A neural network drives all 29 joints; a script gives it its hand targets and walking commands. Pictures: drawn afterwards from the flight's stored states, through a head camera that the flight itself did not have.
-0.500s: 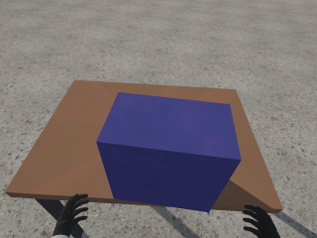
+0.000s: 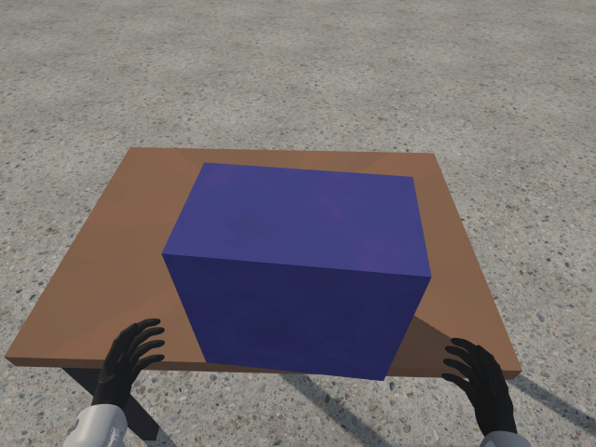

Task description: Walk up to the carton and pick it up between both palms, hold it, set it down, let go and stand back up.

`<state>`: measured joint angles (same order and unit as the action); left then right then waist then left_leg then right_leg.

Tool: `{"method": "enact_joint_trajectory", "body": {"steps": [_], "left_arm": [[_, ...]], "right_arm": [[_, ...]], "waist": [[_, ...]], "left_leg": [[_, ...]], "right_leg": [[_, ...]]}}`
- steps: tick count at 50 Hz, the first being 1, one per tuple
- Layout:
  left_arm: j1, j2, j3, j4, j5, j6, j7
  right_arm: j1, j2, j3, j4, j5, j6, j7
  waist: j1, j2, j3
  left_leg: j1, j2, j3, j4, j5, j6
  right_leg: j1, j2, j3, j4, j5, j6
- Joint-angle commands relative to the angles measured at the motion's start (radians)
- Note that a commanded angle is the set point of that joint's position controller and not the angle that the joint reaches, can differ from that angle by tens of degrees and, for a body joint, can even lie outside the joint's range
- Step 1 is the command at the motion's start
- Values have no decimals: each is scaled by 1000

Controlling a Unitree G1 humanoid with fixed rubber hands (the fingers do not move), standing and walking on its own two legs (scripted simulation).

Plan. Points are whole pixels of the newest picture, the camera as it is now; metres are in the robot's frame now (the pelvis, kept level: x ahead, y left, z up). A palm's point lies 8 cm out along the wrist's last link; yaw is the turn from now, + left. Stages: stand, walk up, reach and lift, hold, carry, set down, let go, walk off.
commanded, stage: reach and lift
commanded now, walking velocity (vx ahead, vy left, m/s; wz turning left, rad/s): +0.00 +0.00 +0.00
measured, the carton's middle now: (299, 278) +0.36 +0.03 +0.02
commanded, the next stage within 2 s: none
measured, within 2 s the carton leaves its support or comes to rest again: neither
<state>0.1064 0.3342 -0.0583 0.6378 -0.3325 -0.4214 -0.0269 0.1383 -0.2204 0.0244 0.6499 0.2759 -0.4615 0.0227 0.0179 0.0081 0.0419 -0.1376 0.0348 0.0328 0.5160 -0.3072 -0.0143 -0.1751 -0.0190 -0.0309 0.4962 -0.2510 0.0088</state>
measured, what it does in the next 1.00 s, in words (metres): stands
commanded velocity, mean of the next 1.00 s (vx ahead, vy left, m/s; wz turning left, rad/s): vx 0.00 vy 0.00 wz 0.00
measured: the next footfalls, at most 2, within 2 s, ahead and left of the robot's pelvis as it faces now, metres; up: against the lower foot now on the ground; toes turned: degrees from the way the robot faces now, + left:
none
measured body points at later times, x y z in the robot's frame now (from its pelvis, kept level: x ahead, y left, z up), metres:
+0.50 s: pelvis +0.01 +0.00 +0.01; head -0.01 +0.00 +0.46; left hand +0.29 +0.26 +0.07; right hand +0.29 -0.23 +0.05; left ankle -0.01 +0.12 -0.74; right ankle +0.02 -0.13 -0.74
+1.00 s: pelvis +0.01 +0.00 +0.01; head +0.02 +0.01 +0.46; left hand +0.37 +0.26 +0.14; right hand +0.35 -0.23 +0.13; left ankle -0.01 +0.12 -0.74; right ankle +0.02 -0.13 -0.74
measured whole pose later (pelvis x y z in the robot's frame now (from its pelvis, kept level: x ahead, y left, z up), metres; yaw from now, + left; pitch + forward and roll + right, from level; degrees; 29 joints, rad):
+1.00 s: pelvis +0.01 +0.00 +0.01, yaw -1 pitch +0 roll -1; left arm -0.35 0.42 0.18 0.17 -0.29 0.47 -0.04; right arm -0.28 -0.40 -0.03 0.18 0.44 0.29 -0.06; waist 0.01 -0.01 0.01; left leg -0.12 0.04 0.05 0.33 -0.22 -0.01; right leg -0.15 -0.01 -0.02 0.29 -0.14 0.01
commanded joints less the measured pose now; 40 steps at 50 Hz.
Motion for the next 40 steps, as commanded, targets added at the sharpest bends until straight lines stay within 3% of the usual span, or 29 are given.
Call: {"method": "enact_joint_trajectory", "body": {"steps": [1,7,13,18,27,38,40], "left_arm": [[-188,161,53,-174,-24,54,16],[-226,170,94,-259,3,171,16],[-279,167,121,-375,21,307,0],[-325,172,142,-469,18,416,-3],[-414,186,217,-579,32,588,-1],[-563,228,278,-661,37,754,-7],[-659,244,272,-620,22,777,-9]], "right_arm": [[-214,-153,-40,-216,9,49,-14],[-231,-170,-26,-257,50,153,-30],[-267,-195,-48,-342,64,263,-48],[-310,-218,-87,-450,55,357,-58],[-382,-253,-126,-592,65,506,-72],[-509,-321,-149,-659,113,643,-69],[-603,-311,-135,-660,123,671,-76]], "waist": [[22,4,-111],[19,32,-148],[-1,34,-146],[-8,22,-155],[8,6,-192],[-2,8,-283],[-5,-12,-311]], "left_leg": [[-81,-53,-1,-142,174,-25],[-12,-57,6,-161,304,-42],[40,-57,3,-181,358,-40],[56,-53,-3,-195,377,-35],[56,-47,0,-210,417,-33],[52,-49,8,-202,441,-31],[4,-60,18,-215,344,-9]], "right_leg": [[91,38,56,-117,45,-39],[143,39,56,-149,151,-43],[146,41,56,-194,171,-42],[147,45,52,-215,175,-37],[185,50,54,-229,198,-38],[197,49,61,-226,256,-35],[201,36,69,-218,264,-18]]}}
